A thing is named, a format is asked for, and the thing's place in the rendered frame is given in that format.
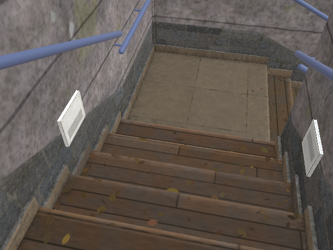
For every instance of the stairs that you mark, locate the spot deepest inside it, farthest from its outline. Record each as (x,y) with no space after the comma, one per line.
(281,97)
(156,187)

